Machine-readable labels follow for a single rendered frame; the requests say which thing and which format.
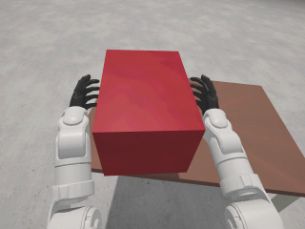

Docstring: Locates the robot right hand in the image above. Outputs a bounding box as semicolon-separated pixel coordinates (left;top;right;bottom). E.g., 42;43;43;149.
190;74;219;115

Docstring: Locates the table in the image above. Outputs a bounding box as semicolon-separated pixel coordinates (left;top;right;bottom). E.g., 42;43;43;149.
88;78;305;213

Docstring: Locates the carton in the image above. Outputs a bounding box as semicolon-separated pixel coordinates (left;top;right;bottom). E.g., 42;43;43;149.
92;50;206;177

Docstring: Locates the robot left upper arm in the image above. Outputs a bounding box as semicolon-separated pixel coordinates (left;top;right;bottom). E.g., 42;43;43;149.
48;205;103;229

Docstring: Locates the robot right forearm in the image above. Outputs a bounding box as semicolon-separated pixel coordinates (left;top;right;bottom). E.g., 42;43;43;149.
202;108;285;229

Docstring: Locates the robot left forearm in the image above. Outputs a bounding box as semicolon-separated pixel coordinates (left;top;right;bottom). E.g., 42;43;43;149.
47;106;95;229

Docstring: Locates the robot left hand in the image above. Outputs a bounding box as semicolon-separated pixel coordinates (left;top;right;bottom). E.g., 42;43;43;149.
69;74;100;110

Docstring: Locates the robot right upper arm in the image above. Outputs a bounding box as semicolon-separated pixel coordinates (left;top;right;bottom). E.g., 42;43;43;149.
224;198;284;229

